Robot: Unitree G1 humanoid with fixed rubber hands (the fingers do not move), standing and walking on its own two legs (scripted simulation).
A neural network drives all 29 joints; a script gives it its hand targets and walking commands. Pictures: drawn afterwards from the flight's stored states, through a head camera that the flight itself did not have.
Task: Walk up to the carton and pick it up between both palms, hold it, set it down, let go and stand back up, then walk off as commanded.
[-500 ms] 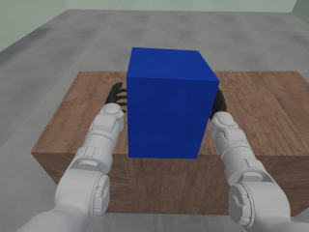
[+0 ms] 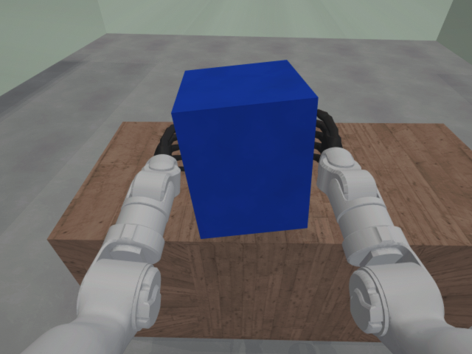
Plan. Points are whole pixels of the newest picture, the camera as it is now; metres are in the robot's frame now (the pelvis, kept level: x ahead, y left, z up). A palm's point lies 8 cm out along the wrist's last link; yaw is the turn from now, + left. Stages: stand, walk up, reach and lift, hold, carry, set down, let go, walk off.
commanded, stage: reach and lift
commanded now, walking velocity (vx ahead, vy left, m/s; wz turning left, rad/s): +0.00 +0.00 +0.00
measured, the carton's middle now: (244, 147) +0.45 +0.01 +0.17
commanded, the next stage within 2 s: hold in 0.20 s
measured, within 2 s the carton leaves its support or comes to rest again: neither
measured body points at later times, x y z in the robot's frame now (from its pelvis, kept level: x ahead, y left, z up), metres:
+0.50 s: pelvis -0.01 +0.00 +0.00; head -0.06 +0.00 +0.45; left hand +0.40 +0.15 +0.19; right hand +0.40 -0.14 +0.19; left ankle +0.09 +0.11 -0.73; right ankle +0.02 -0.13 -0.73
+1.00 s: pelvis -0.01 +0.00 +0.00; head -0.07 +0.00 +0.45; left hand +0.40 +0.16 +0.19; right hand +0.40 -0.14 +0.20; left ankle +0.09 +0.11 -0.73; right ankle +0.02 -0.13 -0.73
